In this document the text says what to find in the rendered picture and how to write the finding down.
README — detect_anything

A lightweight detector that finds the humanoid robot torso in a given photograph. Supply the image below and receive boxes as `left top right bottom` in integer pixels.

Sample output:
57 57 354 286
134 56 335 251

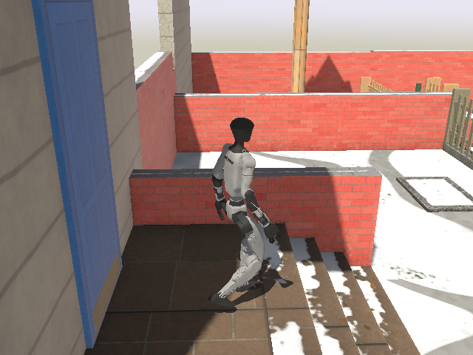
224 148 251 223

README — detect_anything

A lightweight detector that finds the left robot upper arm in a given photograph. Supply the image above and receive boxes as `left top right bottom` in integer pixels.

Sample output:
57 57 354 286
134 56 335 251
212 143 233 180

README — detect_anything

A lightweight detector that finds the right robot forearm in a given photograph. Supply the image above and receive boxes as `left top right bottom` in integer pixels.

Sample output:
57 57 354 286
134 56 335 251
245 190 269 228

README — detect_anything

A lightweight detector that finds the right robot hand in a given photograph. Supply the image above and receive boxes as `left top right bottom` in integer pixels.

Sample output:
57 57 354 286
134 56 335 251
263 223 282 244

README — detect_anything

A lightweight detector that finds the left robot hand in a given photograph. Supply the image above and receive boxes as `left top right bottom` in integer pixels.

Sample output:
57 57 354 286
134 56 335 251
215 199 227 220

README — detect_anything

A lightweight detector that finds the robot right shin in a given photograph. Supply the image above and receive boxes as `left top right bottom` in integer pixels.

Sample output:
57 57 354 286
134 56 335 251
217 260 262 298

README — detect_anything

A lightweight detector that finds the left robot forearm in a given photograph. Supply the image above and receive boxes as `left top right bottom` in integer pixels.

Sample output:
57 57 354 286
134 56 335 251
212 174 225 201

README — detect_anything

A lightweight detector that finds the right robot upper arm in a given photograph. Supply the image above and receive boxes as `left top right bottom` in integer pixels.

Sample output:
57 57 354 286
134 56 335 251
240 154 256 199

